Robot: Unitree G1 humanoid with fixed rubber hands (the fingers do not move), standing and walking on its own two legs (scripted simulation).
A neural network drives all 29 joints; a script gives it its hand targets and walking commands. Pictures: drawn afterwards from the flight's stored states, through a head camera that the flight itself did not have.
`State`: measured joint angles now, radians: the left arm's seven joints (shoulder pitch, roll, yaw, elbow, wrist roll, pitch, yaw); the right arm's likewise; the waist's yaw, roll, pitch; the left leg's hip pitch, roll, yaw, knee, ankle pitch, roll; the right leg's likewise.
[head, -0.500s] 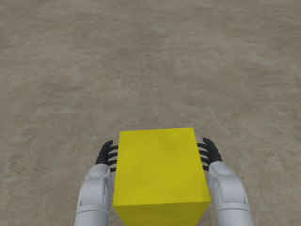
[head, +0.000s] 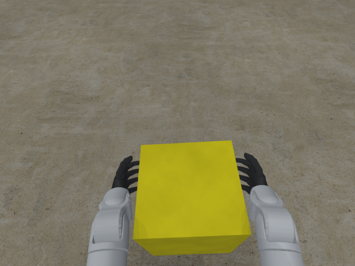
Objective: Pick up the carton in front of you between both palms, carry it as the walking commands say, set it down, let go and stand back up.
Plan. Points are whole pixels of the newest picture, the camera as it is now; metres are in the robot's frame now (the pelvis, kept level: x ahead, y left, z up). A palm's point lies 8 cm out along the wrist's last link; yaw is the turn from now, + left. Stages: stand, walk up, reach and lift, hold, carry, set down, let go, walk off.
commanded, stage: carry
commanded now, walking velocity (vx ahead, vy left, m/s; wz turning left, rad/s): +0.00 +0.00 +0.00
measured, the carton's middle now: (189, 203) +0.29 +0.00 -0.06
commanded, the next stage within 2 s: none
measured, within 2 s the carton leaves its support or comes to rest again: neither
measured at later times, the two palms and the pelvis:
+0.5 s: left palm (130, 148) +0.41 +0.14 +0.02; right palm (248, 146) +0.40 -0.16 +0.03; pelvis +0.12 +0.00 -0.01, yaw -1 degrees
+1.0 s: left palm (129, 159) +0.37 +0.14 +0.02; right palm (252, 157) +0.37 -0.16 +0.03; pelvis +0.08 -0.01 -0.01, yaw -1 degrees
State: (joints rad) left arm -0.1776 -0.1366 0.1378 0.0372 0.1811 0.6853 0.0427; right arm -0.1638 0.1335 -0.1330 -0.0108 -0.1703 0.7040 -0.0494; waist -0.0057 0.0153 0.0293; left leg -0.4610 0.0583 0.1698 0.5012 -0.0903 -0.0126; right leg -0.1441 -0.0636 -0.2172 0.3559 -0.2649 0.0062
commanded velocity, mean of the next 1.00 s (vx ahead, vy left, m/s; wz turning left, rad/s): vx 0.00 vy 0.00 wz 0.00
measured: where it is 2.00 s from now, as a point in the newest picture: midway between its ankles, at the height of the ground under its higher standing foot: outside the picture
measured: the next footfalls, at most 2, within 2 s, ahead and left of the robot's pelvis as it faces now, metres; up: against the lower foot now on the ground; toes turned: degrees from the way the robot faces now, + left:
left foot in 0.02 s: +0.15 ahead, +0.10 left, +0.00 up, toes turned -13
right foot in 0.22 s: +0.06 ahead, -0.11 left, +0.00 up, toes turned -5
